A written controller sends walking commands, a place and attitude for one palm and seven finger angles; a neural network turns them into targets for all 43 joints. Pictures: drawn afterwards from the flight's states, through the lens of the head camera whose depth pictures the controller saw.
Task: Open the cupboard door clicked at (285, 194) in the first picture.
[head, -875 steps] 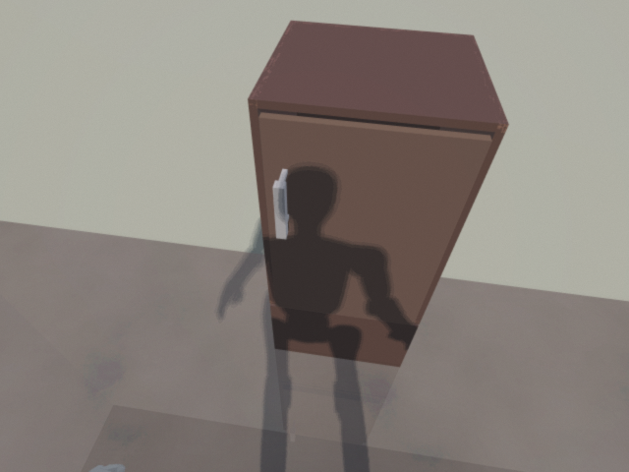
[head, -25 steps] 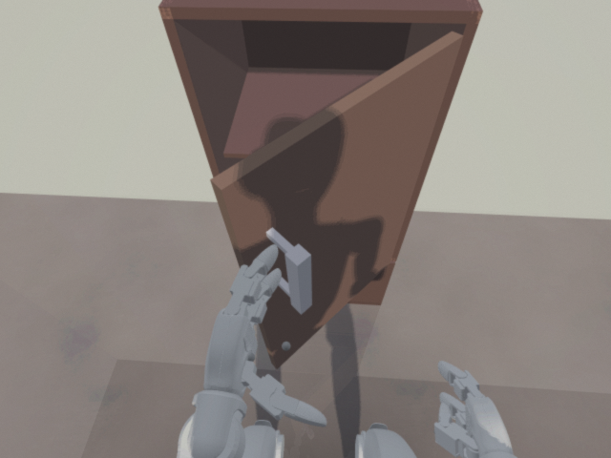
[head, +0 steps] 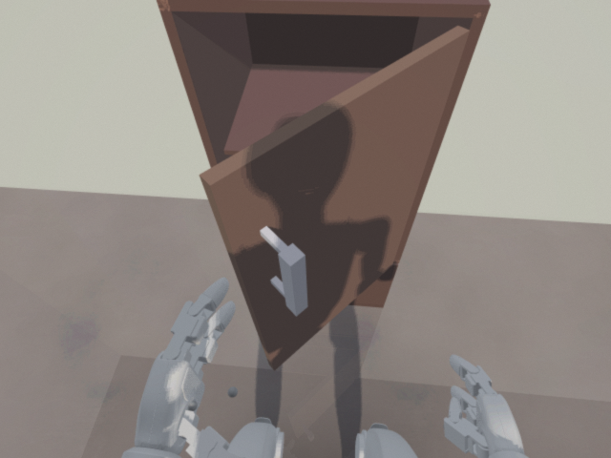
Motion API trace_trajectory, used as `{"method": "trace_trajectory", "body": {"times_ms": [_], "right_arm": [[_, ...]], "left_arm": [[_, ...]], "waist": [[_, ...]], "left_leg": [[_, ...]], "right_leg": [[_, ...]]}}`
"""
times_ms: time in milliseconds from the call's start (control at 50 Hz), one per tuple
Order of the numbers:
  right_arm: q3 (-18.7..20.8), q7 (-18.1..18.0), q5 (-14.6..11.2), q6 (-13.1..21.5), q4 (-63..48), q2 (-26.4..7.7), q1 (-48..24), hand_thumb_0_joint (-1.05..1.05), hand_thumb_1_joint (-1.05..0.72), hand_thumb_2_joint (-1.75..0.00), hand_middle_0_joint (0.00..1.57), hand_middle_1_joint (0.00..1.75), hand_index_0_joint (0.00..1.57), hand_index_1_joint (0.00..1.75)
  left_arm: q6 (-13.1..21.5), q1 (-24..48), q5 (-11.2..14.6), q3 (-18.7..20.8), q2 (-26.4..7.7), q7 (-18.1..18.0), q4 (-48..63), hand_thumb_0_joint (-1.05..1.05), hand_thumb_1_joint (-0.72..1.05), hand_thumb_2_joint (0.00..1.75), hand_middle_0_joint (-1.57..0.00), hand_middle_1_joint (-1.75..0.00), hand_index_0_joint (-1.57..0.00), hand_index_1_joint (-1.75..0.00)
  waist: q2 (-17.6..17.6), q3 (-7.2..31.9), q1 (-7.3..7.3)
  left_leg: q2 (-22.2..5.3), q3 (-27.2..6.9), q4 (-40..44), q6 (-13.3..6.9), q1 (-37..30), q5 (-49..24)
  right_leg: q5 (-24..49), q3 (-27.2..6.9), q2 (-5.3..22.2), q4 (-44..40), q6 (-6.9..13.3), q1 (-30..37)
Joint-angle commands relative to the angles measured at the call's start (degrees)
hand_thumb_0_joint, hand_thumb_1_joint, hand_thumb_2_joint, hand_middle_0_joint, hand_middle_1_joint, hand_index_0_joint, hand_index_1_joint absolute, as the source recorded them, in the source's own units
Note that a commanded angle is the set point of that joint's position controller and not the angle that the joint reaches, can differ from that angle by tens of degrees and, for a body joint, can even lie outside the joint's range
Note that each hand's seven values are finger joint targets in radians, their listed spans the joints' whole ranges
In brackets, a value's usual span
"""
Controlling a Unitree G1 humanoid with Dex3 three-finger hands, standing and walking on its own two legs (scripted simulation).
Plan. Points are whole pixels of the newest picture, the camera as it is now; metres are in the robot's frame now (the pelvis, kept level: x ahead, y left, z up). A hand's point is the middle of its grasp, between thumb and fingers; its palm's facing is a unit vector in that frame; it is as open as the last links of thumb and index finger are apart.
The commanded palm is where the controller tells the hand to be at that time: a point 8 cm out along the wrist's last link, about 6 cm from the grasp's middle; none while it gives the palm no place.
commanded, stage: draw the hand back to the body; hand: left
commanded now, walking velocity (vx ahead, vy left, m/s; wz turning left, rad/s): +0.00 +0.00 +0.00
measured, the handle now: (284, 272) +0.33 +0.05 +0.06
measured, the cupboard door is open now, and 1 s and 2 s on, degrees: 47 47 47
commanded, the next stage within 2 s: step back with the hand held close in 1.68 s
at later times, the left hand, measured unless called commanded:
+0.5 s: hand (170, 380) +0.19 +0.14 +0.12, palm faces -0.06 -1.00 -0.08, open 16.3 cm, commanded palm +0.16 +0.20 +0.14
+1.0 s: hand (24, 323) +0.21 +0.23 +0.20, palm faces +0.28 -0.88 -0.39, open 12.7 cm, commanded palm +0.16 +0.28 +0.22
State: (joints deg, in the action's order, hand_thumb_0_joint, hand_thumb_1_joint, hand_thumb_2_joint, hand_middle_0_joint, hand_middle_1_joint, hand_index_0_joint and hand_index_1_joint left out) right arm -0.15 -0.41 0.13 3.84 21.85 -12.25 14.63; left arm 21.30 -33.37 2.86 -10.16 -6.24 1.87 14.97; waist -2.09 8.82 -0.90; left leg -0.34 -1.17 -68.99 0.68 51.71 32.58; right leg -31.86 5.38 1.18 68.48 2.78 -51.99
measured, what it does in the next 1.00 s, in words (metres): rises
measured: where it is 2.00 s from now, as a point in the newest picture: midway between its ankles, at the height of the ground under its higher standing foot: outside the picture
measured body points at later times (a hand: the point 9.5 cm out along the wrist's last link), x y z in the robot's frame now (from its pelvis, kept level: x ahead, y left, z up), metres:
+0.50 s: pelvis +0.00 +0.01 +0.03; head +0.03 -0.01 +0.48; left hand +0.18 +0.19 +0.13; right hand +0.18 -0.22 -0.04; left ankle +0.01 +0.13 -0.64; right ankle +0.02 -0.09 -0.64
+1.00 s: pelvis +0.02 +0.03 +0.08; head +0.01 +0.00 +0.53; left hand +0.19 +0.28 +0.22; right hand +0.21 -0.18 +0.01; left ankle +0.01 +0.13 -0.64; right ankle +0.02 -0.09 -0.64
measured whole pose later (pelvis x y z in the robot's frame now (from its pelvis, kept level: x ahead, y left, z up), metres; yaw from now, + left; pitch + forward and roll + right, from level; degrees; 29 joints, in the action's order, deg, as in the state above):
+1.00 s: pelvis +0.02 +0.03 +0.08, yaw +0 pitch +0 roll -1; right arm -3.9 -6.5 -0.7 7.4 31.1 -12.2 14.2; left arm 1.9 -33.2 1.4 7.2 -17.5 -7.2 25.3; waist -4.0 2.1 -3.5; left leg 0.7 0.2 -37.1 -1.4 15.5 21.1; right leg -19.5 3.9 1.0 35.6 0.1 -15.5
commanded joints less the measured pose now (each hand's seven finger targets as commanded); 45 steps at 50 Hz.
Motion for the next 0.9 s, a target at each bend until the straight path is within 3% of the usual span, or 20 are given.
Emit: {"method": "trace_trajectory", "body": {"times_ms": [0, 80, 120, 180, 220, 300, 380, 400, 480, 580, 600, 620, 640, 680, 760, 880], "right_arm": [[2.36, -0.58, -0.01, 3.69, -9.57, -5.6, -2.66, 0.0, -0.9, -0.9, 0.2, 0.3, 0.2, 0.3], [2.31, -0.83, -0.22, 4.31, -9.62, -5.91, -2.65, 0.0, -0.9, -0.9, 0.2, 0.3, 0.2, 0.3], [2.55, -1.12, -0.46, 4.05, -10.15, -5.82, -2.2, 0.0, -0.9, -0.9, 0.2, 0.3, 0.2, 0.3], [2.23, -1.37, -1.16, 3.18, -11.13, -5.63, -2.11, 0.0, -0.9, -0.9, 0.2, 0.3, 0.2, 0.3], [1.94, -1.78, -1.57, 2.96, -10.91, -5.42, -1.93, 0.0, -0.9, -0.9, 0.2, 0.3, 0.2, 0.3], [1.5, -2.54, -1.82, 3.46, -10.68, -5.92, -2.42, 0.0, -0.9, -0.9, 0.2, 0.3, 0.2, 0.3], [1.21, -2.9, -1.89, 4.38, -10.08, -6.4, -2.48, 0.0, -0.9, -0.9, 0.2, 0.3, 0.2, 0.3], [1.06, -2.86, -1.95, 4.74, -10.18, -6.21, -2.44, 0.0, -0.9, -0.9, 0.2, 0.3, 0.2, 0.3], [0.98, -3.1, -2.29, 5.71, -9.28, -6.35, -2.18, 0.0, -0.9, -0.9, 0.2, 0.3, 0.2, 0.3], [0.77, -3.39, -2.74, 7.08, -8.36, -6.57, -2.87, 0.0, -0.9, -0.9, 0.2, 0.3, 0.2, 0.3], [0.82, -5.06, -1.9, 5.89, -8.01, -6.25, -2.64, 0.0, -0.9, -0.9, 0.2, 0.3, 0.2, 0.3], [0.45, -5.66, -1.69, 5.37, -7.93, -5.02, -2.22, 0.0, -0.9, -0.9, 0.2, 0.3, 0.2, 0.3], [0.22, -5.83, -1.47, 5.01, -7.17, -5.17, -2.12, 0.0, -0.9, -0.9, 0.2, 0.3, 0.2, 0.3], [-0.03, -6.27, -1.34, 4.59, -6.07, -5.35, -3.07, 0.0, -0.9, -0.9, 0.2, 0.3, 0.2, 0.3], [-0.72, -6.69, -0.99, 5.12, -4.45, -5.69, -4.29, 0.0, -0.9, -0.9, 0.2, 0.3, 0.2, 0.3], [-1.29, -6.65, -0.62, 6.74, -1.31, -6.01, -6.58, 0.0, -0.9, -0.9, 0.2, 0.3, 0.2, 0.3]], "left_arm": [[4.65, 1.3, 1.58, 1.91, -1.97, 1.55, 13.57, 0.0, -0.5, 0.3, -0.15, -0.3, -0.15, -0.3], [4.44, 3.36, 1.76, 1.63, -2.31, 1.79, 13.63, 0.0, -0.5, 0.3, -0.15, -0.3, -0.15, -0.3], [3.73, 2.45, 2.22, 5.22, -5.63, 1.37, 16.98, 0.0, -0.5, 0.3, -0.15, -0.3, -0.15, -0.3], [0.71, -0.41, 2.63, 6.77, -6.85, 0.84, 19.67, 0.0, -0.5, 0.3, -0.15, -0.3, -0.15, -0.3], [-1.29, -0.23, 3.63, 6.92, -6.0, 0.8, 18.68, 0.0, -0.5, 0.3, -0.15, -0.3, -0.15, -0.3], [-3.38, -0.54, 5.07, 7.75, -5.9, 2.18, 17.32, 0.0, -0.5, 0.3, -0.15, -0.3, -0.15, -0.3], [-3.53, -0.58, 6.02, 11.24, -8.82, 3.69, 18.25, 0.0, -0.5, 0.3, -0.15, -0.3, -0.15, -0.3], [-3.56, -0.84, 6.43, 10.73, -7.97, 4.17, 18.63, 0.0, -0.5, 0.3, -0.15, -0.3, -0.15, -0.3], [-3.85, -0.81, 8.34, 14.1, -9.9, 5.22, 20.23, 0.0, -0.5, 0.3, -0.15, -0.3, -0.15, -0.3], [-5.35, -0.7, 9.73, 16.13, -11.35, 6.61, 22.13, 0.0, -0.32, 0.37, -0.16, -0.3, -0.16, -0.3], [-8.86, -2.4, 1.96, 17.48, -19.05, -0.13, 25.49, 0.0, -0.29, 0.39, -0.16, -0.3, -0.16, -0.3], [-11.39, -5.07, 1.31, 16.47, -14.94, -3.04, 24.82, 0.0, -0.26, 0.4, -0.16, -0.3, -0.16, -0.3], [-13.08, -5.07, 0.24, 15.45, -13.96, -4.68, 24.66, 0.0, -0.22, 0.42, -0.16, -0.3, -0.16, -0.3], [-14.86, -3.59, -0.83, 16.74, -15.13, -6.76, 24.09, 0.0, -0.15, 0.45, -0.16, -0.3, -0.16, -0.3], [-15.53, 0.45, -1.67, 18.29, -16.37, -8.84, 24.85, 0.0, -0.01, 0.51, -0.17, -0.3, -0.17, -0.3], [-15.54, 3.26, -1.8, 22.02, -18.16, -10.18, 23.1, 0.0, 0.2, 0.6, -0.18, -0.3, -0.18, -0.3]], "waist": [[4.98, 10.58, 1.83], [3.74, 9.83, 2.05], [3.08, 13.22, 0.8], [0.94, 13.62, -0.21], [3.85, 10.15, 0.93], [6.62, 5.46, 1.53], [3.5, 4.4, 0.8], [1.84, 3.96, 0.83], [0.79, 4.44, 0.4], [-1.09, 4.07, -0.09], [-1.52, 5.53, -2.73], [-0.7, 3.05, -1.44], [-1.65, 1.72, -1.19], [1.55, 0.33, -1.13], [0.71, -1.63, -0.85], [-0.16, -4.25, -1.8]], "left_leg": [[2.04, -0.13, 6.53, -1.81, -1.89, -11.97], [1.93, -0.34, 6.25, -1.86, -1.56, -10.38], [1.92, 0.07, 7.38, -1.87, -3.63, -11.26], [2.14, 0.07, 10.97, -1.97, -7.42, -13.68], [2.06, 0.17, 12.22, -1.99, -7.7, -12.36], [1.89, 0.13, 14.29, -2.07, -8.25, -9.43], [1.75, 0.02, 16.44, -2.04, -11.01, -10.13], [1.77, 0.03, 17.22, -1.98, -12.22, -10.29], [1.57, -0.26, 19.36, -1.86, -15.0, -12.65], [1.19, -0.99, 22.29, -1.79, -19.08, -15.99], [0.11, -0.18, 25.29, -2.1, -21.42, -18.33], [0.25, 0.14, 25.95, -2.08, -22.57, -18.71], [-0.02, 0.16, 26.63, -2.03, -23.48, -19.57], [-0.26, -0.13, 27.93, -2.21, -25.44, -21.6], [-0.49, -0.4, 32.22, -2.11, -30.15, -20.49], [-0.56, -0.95, 38.3, -1.8, -34.9, -22.2]], "right_leg": [[14.26, -6.41, -0.52, -12.11, -1.45, 11.49], [10.18, -6.37, -0.74, -12.22, -1.14, 9.42], [11.05, -7.03, -0.68, -13.19, -1.21, 12.39], [14.18, -5.45, -1.21, -14.42, -1.01, 15.99], [13.1, -5.58, -1.15, -17.1, -1.73, 16.48], [7.42, -5.99, -1.0, -21.34, -2.28, 16.67], [7.08, -5.56, -1.1, -22.58, -1.76, 18.26], [7.84, -5.1, -1.17, -22.63, -1.79, 18.04], [11.35, -3.87, -1.62, -23.16, -1.64, 20.74], [15.87, -2.04, -2.06, -23.55, -1.54, 22.93], [17.4, -4.77, -0.21, -26.15, -0.93, 25.81], [17.81, -4.14, -0.06, -27.56, -1.27, 25.5], [18.51, -3.61, -0.02, -28.05, -1.43, 26.17], [19.89, -3.05, -0.2, -30.02, -1.53, 27.95], [18.43, -2.69, -0.08, -33.41, -1.76, 30.37], [19.48, -2.26, -0.17, -38.14, -1.51, 36.3]]}}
